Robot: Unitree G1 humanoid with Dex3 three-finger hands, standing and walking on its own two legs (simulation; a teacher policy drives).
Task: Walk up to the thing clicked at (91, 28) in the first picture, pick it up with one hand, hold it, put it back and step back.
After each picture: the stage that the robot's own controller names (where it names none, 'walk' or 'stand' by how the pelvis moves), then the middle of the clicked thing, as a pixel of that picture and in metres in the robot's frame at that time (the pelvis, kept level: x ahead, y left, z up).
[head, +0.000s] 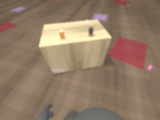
stand; (90, 31) +1.06 +0.05 -0.07
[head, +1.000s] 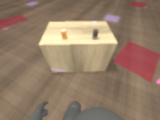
walk; (95, 34) +0.96 +0.03 -0.06
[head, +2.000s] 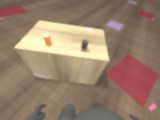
walk; (84, 46) +0.70 +0.10 -0.05
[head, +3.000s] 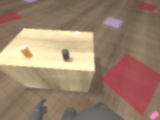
stand; (66, 55) +0.53 +0.24 -0.06
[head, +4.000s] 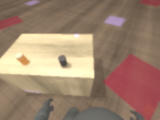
walk; (63, 62) +0.45 +0.27 -0.06
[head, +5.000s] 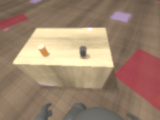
stand; (83, 52) +0.57 +0.13 -0.05
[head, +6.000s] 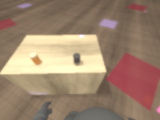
stand; (76, 59) +0.53 +0.14 -0.07
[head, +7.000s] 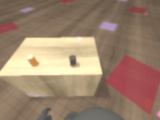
stand; (73, 61) +0.52 +0.18 -0.07
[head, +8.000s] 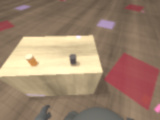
stand; (73, 60) +0.52 +0.18 -0.07
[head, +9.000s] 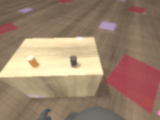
stand; (73, 61) +0.51 +0.17 -0.07
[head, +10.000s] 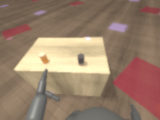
rise first; (81, 60) +0.55 +0.16 -0.07
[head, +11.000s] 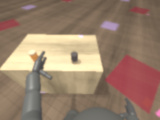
go down; (74, 58) +0.55 +0.16 -0.06
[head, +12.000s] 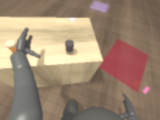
go down; (69, 47) +0.55 +0.15 -0.02
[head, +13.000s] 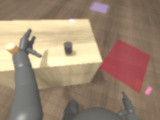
go down; (68, 49) +0.54 +0.16 -0.02
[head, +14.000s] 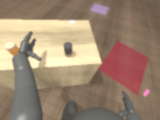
go down; (68, 50) +0.54 +0.16 -0.02
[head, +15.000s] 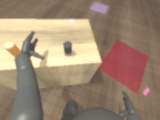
close in; (68, 49) +0.54 +0.16 -0.02
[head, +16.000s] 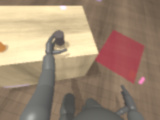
close; (59, 40) +0.55 +0.18 +0.03
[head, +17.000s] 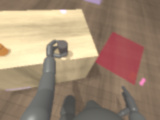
lift; (63, 49) +0.49 +0.16 +0.02
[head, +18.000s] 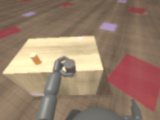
lift; (70, 68) +0.31 +0.14 +0.12
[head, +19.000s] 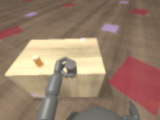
hold; (71, 69) +0.31 +0.14 +0.11
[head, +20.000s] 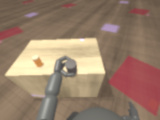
hold; (71, 68) +0.31 +0.14 +0.12
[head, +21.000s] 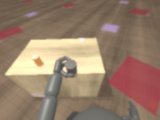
crouch; (71, 69) +0.31 +0.14 +0.12
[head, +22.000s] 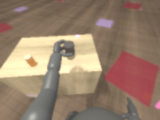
crouch; (69, 50) +0.43 +0.15 +0.15
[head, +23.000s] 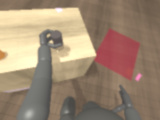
lower; (57, 40) +0.53 +0.17 +0.05
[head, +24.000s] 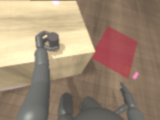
lower; (54, 42) +0.52 +0.18 +0.03
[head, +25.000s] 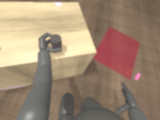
lower; (56, 44) +0.51 +0.17 +0.02
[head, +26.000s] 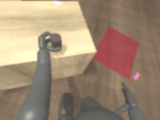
lower; (56, 43) +0.51 +0.17 +0.03
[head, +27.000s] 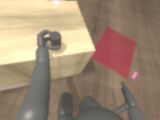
loosen; (55, 41) +0.52 +0.17 +0.03
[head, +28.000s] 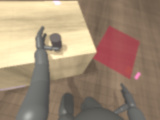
withdraw; (56, 43) +0.51 +0.17 +0.03
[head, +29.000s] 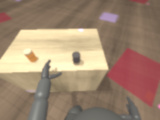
sink last; (76, 58) +0.49 +0.14 -0.03
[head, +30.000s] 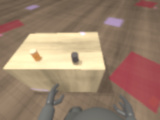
stand; (75, 58) +0.52 +0.18 -0.04
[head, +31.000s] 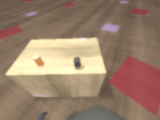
stand; (77, 63) +0.51 +0.15 -0.07
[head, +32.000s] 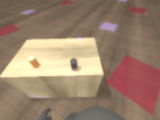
stand; (74, 64) +0.48 +0.17 -0.07
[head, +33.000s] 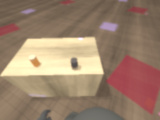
stand; (74, 64) +0.49 +0.17 -0.07
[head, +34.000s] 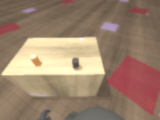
stand; (75, 64) +0.49 +0.15 -0.07
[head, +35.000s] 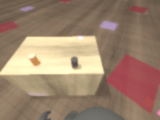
stand; (74, 63) +0.49 +0.16 -0.07
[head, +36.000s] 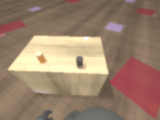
walk; (79, 62) +0.51 +0.14 -0.07
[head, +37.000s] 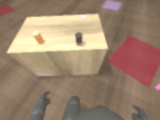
walk; (79, 39) +0.67 +0.15 -0.04
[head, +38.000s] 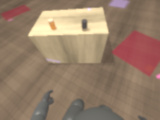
walk; (84, 25) +0.93 +0.15 -0.05
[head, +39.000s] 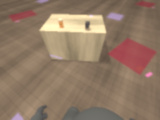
stand; (87, 25) +1.16 +0.13 -0.05
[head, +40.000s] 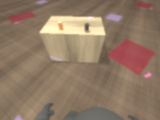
stand; (86, 28) +1.15 +0.12 -0.08
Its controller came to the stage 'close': yes
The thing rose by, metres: 0.21
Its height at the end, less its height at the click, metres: +0.00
